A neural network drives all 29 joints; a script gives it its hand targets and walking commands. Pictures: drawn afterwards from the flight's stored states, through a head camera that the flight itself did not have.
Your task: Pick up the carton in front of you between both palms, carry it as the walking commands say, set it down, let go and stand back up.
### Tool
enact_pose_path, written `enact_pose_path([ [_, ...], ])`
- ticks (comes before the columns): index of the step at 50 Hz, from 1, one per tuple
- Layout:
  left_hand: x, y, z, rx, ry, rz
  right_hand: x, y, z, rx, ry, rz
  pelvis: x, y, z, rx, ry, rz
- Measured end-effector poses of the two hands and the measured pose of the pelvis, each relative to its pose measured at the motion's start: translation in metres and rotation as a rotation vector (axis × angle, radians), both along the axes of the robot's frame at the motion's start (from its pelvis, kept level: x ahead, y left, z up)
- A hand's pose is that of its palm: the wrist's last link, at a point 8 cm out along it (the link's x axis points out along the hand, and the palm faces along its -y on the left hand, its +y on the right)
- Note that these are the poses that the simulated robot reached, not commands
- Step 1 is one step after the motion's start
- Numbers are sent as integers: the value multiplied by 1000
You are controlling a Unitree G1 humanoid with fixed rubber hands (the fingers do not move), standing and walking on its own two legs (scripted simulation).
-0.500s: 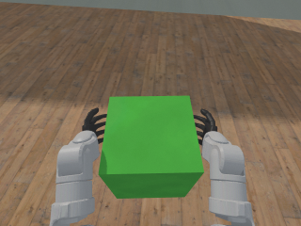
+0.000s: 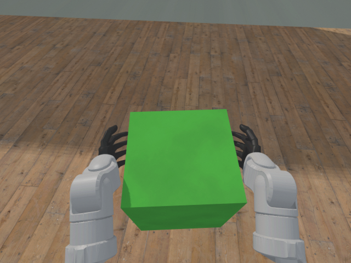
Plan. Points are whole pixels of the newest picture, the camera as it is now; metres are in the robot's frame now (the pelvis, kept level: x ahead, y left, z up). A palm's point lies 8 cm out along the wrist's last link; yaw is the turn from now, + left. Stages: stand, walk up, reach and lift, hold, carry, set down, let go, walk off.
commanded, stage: carry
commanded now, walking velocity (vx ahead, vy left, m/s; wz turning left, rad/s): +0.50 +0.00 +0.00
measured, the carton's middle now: (179, 175) +0.32 -0.01 +0.03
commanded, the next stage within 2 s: none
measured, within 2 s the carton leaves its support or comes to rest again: neither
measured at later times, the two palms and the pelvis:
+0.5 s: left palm (114, 102) +0.54 +0.18 +0.09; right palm (217, 100) +0.53 -0.12 +0.09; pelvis +0.31 +0.03 +0.00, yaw -3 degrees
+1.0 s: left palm (132, 58) +0.77 +0.15 +0.10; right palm (215, 59) +0.77 -0.15 +0.09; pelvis +0.53 +0.00 +0.01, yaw -1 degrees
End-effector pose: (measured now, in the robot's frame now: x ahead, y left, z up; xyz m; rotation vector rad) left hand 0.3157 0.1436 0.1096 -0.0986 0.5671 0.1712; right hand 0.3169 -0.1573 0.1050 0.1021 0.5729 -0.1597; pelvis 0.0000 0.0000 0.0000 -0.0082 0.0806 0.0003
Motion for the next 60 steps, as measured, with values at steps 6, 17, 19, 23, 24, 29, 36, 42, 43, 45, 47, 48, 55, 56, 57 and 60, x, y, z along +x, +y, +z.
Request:
enact_pose_path([
  [6, 28, 1, -4, -10, 97, 51, 40, 2, -6, 60, 99, 4, 61, -13, 22, 36, 7, 7],
  [17, 128, 6, 15, 33, 44, -26, 124, 6, 11, -5, 43, -6, 199, 4, 22, 38, 1, -7],
  [19, 150, 12, 7, 26, 53, -34, 145, 13, 7, -13, 53, -13, 229, 11, 16, 30, -5, -12],
  [23, 201, 29, -18, -4, 71, -41, 195, 30, -8, -44, 72, -19, 286, 27, -2, 35, -27, -45],
  [24, 213, 32, -22, -11, 89, -45, 205, 32, -11, -52, 90, -22, 296, 31, -2, 38, -29, -53],
  [29, 266, 32, -15, -5, 134, -95, 241, 33, -7, -41, 136, -74, 343, 42, 14, 9, -26, -67],
  [36, 339, 27, 4, -3, 86, -108, 312, 29, 15, -48, 89, -85, 412, 38, 27, -13, -29, -55],
  [42, 396, 17, 11, 15, 34, -59, 383, 17, 15, -30, 37, -39, 477, 19, 16, 4, -46, -44],
  [43, 406, 14, 9, 17, 26, -50, 395, 14, 11, -28, 28, -29, 488, 14, 10, 14, -52, -37],
  [45, 426, 7, 3, 40, 33, -47, 418, 7, 2, -8, 32, -24, 507, 8, 3, 2, -47, -33],
  [47, 441, 3, -3, 56, 72, -46, 435, 4, -7, 7, 72, -21, 519, 5, 3, -9, -39, -22],
  [48, 447, 3, -5, 56, 90, -43, 441, 3, -10, 7, 90, -17, 523, 3, 4, -9, -35, -15],
  [55, 472, 8, -8, 42, 106, -24, 471, 8, -9, -10, 107, 3, 552, 3, 10, -11, -20, -6],
  [56, 476, 9, -8, 40, 102, -22, 475, 10, -9, -14, 102, 5, 555, 3, 9, -12, -19, -5],
  [57, 479, 11, -7, 37, 96, -21, 478, 11, -8, -17, 97, 6, 558, 4, 9, -13, -18, -4],
  [60, 485, 14, -8, 30, 81, -19, 485, 14, -6, -29, 82, 10, 565, 6, 7, -15, -18, 0],
])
